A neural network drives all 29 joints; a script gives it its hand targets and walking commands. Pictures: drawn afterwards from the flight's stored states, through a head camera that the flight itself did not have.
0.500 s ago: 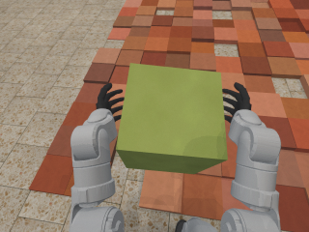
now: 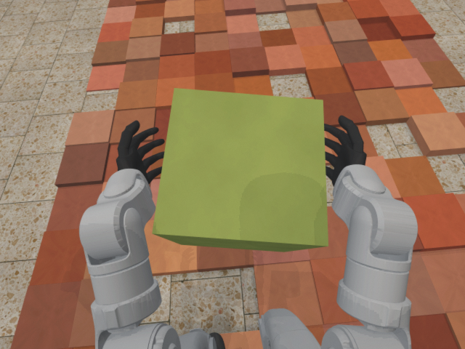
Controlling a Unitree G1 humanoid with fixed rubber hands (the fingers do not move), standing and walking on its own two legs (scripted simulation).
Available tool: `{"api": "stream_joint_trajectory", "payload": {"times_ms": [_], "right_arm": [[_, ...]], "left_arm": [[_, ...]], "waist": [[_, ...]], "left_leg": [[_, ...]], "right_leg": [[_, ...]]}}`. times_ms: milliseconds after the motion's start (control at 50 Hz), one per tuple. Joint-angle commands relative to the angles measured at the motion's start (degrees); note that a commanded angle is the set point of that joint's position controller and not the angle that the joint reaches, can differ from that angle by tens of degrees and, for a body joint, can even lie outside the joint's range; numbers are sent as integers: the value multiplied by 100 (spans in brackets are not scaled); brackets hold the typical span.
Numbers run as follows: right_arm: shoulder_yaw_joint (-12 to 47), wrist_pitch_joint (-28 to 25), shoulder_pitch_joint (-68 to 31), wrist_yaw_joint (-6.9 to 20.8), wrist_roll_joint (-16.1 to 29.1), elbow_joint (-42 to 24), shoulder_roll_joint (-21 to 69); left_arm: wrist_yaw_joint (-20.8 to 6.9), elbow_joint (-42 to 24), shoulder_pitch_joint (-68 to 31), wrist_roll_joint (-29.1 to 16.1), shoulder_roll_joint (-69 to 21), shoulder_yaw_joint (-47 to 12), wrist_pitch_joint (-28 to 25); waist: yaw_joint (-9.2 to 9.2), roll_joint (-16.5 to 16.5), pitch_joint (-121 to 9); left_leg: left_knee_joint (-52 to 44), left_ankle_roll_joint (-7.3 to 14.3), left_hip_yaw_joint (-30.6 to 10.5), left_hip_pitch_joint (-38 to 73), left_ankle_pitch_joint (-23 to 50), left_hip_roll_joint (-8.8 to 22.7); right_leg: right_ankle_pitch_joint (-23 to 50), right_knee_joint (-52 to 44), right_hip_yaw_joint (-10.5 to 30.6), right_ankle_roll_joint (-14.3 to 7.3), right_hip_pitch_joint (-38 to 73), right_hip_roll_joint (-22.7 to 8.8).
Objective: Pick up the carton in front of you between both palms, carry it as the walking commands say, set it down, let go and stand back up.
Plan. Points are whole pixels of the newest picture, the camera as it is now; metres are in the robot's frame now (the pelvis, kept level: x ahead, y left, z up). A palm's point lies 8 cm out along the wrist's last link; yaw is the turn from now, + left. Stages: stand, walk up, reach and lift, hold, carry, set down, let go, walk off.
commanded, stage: carry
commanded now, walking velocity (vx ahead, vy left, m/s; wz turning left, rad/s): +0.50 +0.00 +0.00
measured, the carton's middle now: (239, 185) +0.36 -0.03 +0.03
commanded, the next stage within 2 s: none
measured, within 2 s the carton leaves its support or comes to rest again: neither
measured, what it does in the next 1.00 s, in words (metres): climbs: right foot, then left foot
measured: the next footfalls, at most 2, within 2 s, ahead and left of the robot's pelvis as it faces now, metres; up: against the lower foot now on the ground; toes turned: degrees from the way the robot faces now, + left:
right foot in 0.20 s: +0.30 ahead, -0.14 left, -0.02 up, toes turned -4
left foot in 0.62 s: +0.62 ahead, +0.04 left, +0.00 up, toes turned +6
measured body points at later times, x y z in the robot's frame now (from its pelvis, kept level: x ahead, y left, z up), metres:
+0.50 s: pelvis +0.33 -0.07 +0.00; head +0.38 -0.08 +0.45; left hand +0.67 +0.11 +0.12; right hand +0.70 -0.21 +0.12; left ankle +0.40 +0.06 -0.65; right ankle +0.26 -0.14 -0.74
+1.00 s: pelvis +0.64 -0.06 +0.02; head +0.68 -0.06 +0.47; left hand +0.98 +0.09 +0.12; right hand +0.98 -0.23 +0.12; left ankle +0.59 +0.03 -0.71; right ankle +0.75 -0.18 -0.69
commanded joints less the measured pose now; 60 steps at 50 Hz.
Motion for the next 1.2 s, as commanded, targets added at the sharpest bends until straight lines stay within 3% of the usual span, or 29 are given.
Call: {"api": "stream_joint_trajectory", "payload": {"times_ms": [0, 120, 160, 180, 200, 220, 240, 280, 360, 420, 480, 520, 580, 600, 620, 640, 660, 700, 720, 820, 900, 1000, 1040, 1060, 1080, 1100, 1120, 1160, 1180], "right_arm": [[4145, -104, -3817, 302, 1775, -977, 3971], [3564, 165, -3173, 232, 1331, 68, 3595], [3282, 281, -2990, 153, 1020, 418, 3552], [3133, 332, -2911, 113, 874, 554, 3481], [2959, 390, -2947, 66, 740, 701, 3392], [2737, 450, -2933, 32, 588, 915, 3459], [2667, 458, -3138, 11, 560, 911, 3560], [2638, 382, -3577, 63, 676, 798, 3958], [2771, 102, -3570, 123, 563, 577, 4288], [2821, -33, -3283, 62, 481, 391, 4018], [2839, -55, -3081, 33, 516, 236, 3748], [2875, -26, -2971, 43, 485, 232, 3666], [2915, 32, -2795, 106, 487, 350, 3619], [2926, 49, -2714, 133, 499, 407, 3615], [2943, 66, -2645, 167, 518, 472, 3669], [2998, 41, -2771, 160, 555, 528, 3622], [3054, 28, -2697, 176, 614, 581, 3828], [3309, -52, -2954, 283, 845, 348, 4213], [3487, -131, -3147, 351, 942, 238, 4433], [3802, -488, -3190, 527, 1111, 237, 4766], [3647, -598, -2623, 478, 895, 475, 4499], [3360, -541, -2431, 259, 648, 364, 3934], [3226, -436, -2478, 132, 574, 310, 3638], [3127, -356, -2467, 75, 521, 337, 3430], [3041, -240, -2570, 19, 518, 392, 3186], [2961, -121, -2579, -17, 617, 480, 3181], [2946, -44, -2652, -51, 720, 338, 3149], [2985, 52, -3196, -47, 924, 191, 3420], [2971, 62, -3327, -31, 956, 184, 3554]], "left_arm": [[34, -238, -2983, -499, -3122, -3086, -110], [60, 257, -2895, -406, -2890, -3068, 96], [30, 533, -2921, -491, -2932, -3055, 211], [23, 671, -2920, -494, -2946, -3042, 265], [36, 870, -2875, -515, -2854, -2954, 328], [88, 956, -3174, -542, -2762, -2963, 334], [79, 928, -3269, -654, -3058, -3051, 332], [-23, 663, -3831, -901, -3674, -3276, 268], [-157, 61, -4442, -1272, -4207, -3767, -53], [-139, 11, -4017, -1329, -4022, -3924, -154], [-111, -169, -3830, -1378, -3832, -4014, -177], [-105, -58, -3667, -1359, -3731, -3979, -147], [-112, 259, -3280, -1162, -3705, -3887, -73], [-107, 372, -3187, -1020, -3708, -3827, -54], [-95, 448, -3203, -873, -3670, -3740, -31], [-96, 593, -2872, -797, -3782, -3625, 12], [-74, 621, -2965, -724, -3726, -3559, 0], [-98, 697, -2996, -653, -4111, -3484, -61], [-119, 728, -2983, -530, -4245, -3445, -115], [-181, 850, -2699, -323, -4478, -3630, -476], [-132, 689, -2587, -376, -4249, -3789, -628], [-105, 400, -2797, -648, -3728, -3806, -556], [-79, 453, -2725, -750, -3433, -3687, -455], [-57, 533, -2726, -735, -3266, -3590, -381], [-6, 721, -2578, -708, -3018, -3415, -293], [93, 707, -2722, -736, -2788, -3341, -229], [154, 654, -2582, -776, -2777, -3259, -170], [178, 521, -2811, -779, -3057, -3175, -61], [153, 476, -2957, -782, -3224, -3179, -31]], "waist": [[170, 213, -2890], [414, 798, -2564], [752, 452, -2621], [964, 42, -2833], [1047, -742, -2881], [1074, -1789, -3162], [1090, -1346, -3065], [1113, -326, -2703], [1076, -924, -3043], [1240, -794, -2986], [1217, -490, -2590], [1209, -765, -2419], [685, -1012, -2738], [394, -733, -3193], [232, -232, -3632], [347, 1564, -4315], [289, 1387, -4197], [291, 345, -3587], [303, 167, -3416], [422, 474, -3229], [403, 827, -3026], [414, 701, -2614], [678, 283, -2544], [789, -156, -2588], [883, -915, -2727], [900, -1405, -3241], [885, -1389, -3415], [767, -868, -3274], [751, -786, -3192]], "left_leg": [[-1301, 1143, -2369, 3046, 2102, 1632], [-1223, 495, -899, 1968, 1520, 1225], [-154, 149, -364, 1659, 1861, 915], [937, -48, -92, 1281, 1412, 696], [2297, -298, -30, 211, -177, 379], [3515, -393, -404, -1512, -1611, -275], [3896, -212, -815, -2061, -1578, 48], [3578, -157, -756, -2025, -971, 282], [3206, -173, -696, -1992, -81, 373], [3305, -145, -606, -2987, -100, 424], [1619, -156, -348, -2288, 161, 343], [490, -63, 192, -1106, 622, 40], [-669, 124, 626, 841, 1433, -401], [-1026, 118, 579, 2030, 1628, -345], [-744, 343, -865, 3370, 1542, 612], [-1072, 1424, -3973, 4698, 1945, 2336], [-1337, 1510, -4320, 4687, 1989, 2156], [-1078, 1223, -3203, 4115, 2950, 1906], [-1174, 1094, -2856, 3773, 3015, 1806], [-1673, 987, -1841, 3193, 2641, 1661], [-1614, 765, -1107, 3077, 2960, 1384], [-862, 345, -448, 2632, 2725, 1033], [299, 89, -99, 1897, 1989, 696], [1028, -77, -43, 1182, 1066, 529], [1900, -330, 1, 78, -958, 206], [2440, -461, -498, -599, -1946, -11], [2577, -488, -711, -685, -2089, 50], [1604, -464, -747, -438, -1856, 319], [978, -475, -655, -156, -1655, 334]], "right_leg": [[145, -1646, 96, 58, -800, -400], [2163, -4431, -792, 203, 1270, -75], [2401, -4779, -1092, 152, 2427, 13], [2217, -4754, -860, 177, 3138, -261], [2524, -4605, 862, 47, 3737, -1394], [2399, -5019, 3067, -875, 4915, -2261], [1646, -5059, 3348, -1122, 4775, -2326], [3107, -4972, 2438, -956, 4165, -1964], [3488, -5065, 1387, -783, 4318, -1636], [3754, -4881, 1231, -966, 5024, -1652], [3875, -5126, 697, -867, 4217, -1362], [4529, -5297, 102, -640, 3641, -1068], [6491, -4211, -625, -197, 3451, -960], [6087, -3197, -826, 3, 3156, -833], [4090, -1850, -643, 177, 2017, -674], [205, -64, -407, 332, 217, 345], [-294, 791, 121, 214, -379, 318], [42, 615, 126, 113, -887, -105], [193, 157, 90, 123, -832, -237], [318, -1935, -259, 248, -331, -355], [1680, -3157, -516, 321, -61, -342], [3097, -4786, -719, 351, 981, -147], [3972, -5552, -974, 353, 2260, -140], [4830, -5260, -759, 372, 3058, -557], [8201, -4371, 389, 112, 4017, -1678], [9339, -3977, 1156, -540, 4929, -2192], [8082, -4338, 1408, -861, 4783, -2313], [6114, -4877, 1241, -735, 4235, -2076], [6039, -4966, 941, -607, 3972, -1950]]}}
